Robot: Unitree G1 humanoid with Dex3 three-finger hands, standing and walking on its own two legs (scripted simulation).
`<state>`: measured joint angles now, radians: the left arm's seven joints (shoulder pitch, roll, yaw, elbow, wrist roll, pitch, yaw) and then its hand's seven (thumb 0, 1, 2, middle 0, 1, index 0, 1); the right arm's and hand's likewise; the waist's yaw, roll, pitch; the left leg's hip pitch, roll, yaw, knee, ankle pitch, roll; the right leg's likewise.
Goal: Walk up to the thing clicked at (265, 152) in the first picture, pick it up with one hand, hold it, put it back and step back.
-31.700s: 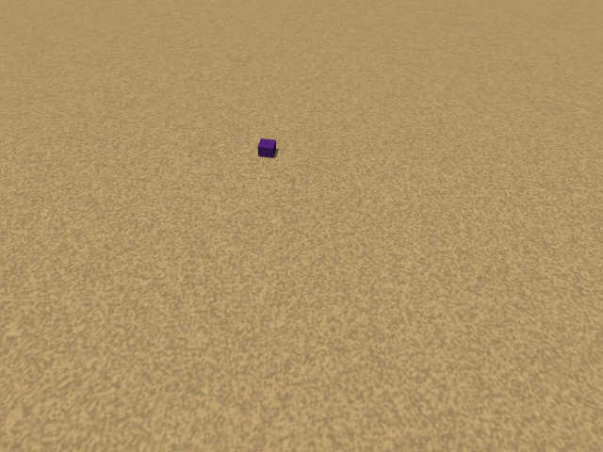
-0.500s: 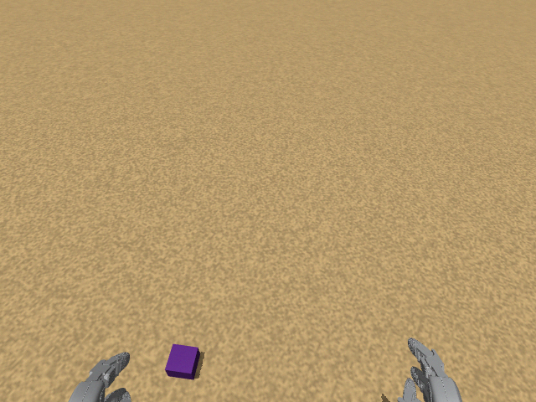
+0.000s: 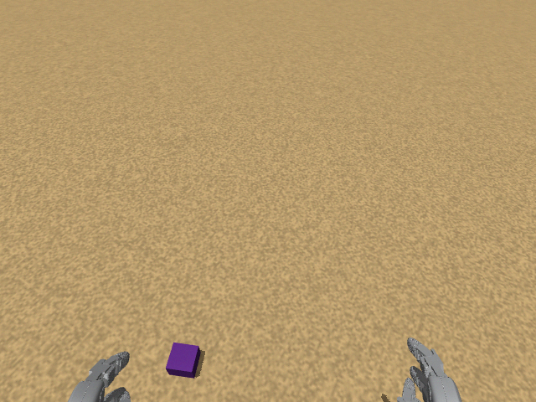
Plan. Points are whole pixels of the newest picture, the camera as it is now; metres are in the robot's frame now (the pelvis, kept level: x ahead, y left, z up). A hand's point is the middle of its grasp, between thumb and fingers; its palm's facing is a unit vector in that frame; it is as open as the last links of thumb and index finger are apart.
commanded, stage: home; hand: left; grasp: from above
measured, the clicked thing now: (183, 360) +0.44 +0.24 -0.68
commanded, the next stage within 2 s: stand in 0.56 s
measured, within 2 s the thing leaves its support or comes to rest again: neither
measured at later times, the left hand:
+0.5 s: hand out of the picture +0.16 +0.18 -0.05, palm faces +0.04 -0.98 -0.20, open 7.4 cm
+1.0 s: hand out of the picture +0.09 +0.24 -0.11, palm faces +0.02 -0.94 -0.34, open 7.4 cm
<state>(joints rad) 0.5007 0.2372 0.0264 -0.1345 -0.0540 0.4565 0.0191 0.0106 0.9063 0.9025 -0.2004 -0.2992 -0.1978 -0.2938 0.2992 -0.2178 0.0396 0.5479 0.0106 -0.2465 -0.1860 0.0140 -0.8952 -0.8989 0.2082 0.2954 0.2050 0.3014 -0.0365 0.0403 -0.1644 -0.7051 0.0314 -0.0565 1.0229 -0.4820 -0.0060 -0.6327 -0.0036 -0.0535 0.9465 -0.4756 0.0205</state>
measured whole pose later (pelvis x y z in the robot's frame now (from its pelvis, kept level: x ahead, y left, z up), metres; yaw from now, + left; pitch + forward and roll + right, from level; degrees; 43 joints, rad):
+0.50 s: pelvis +0.00 +0.00 +0.00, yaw +0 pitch +10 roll -3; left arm 0.51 0.24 0.03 -0.14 -0.05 0.46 0.02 0.01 0.91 0.90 -0.20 -0.30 -0.20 -0.29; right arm 0.30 -0.22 0.04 0.54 0.01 -0.24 -0.19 0.01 -0.90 -0.90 0.21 0.30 0.20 0.30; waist -0.04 0.04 -0.17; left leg -0.71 0.03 -0.06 1.03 -0.49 -0.01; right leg -0.64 0.00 -0.06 0.95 -0.48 0.02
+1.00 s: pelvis +0.00 +0.00 +0.04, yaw -1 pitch -1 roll +0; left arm 0.23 0.30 0.04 0.82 0.05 0.05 0.04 0.01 0.91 0.90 -0.20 -0.30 -0.20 -0.30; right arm 0.19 -0.29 -0.04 0.92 -0.05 -0.02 -0.02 0.01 -0.90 -0.90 0.21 0.30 0.20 0.30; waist 0.02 -0.01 0.03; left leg -0.34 0.00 0.00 0.71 -0.35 0.01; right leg -0.31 -0.04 -0.01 0.70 -0.37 0.03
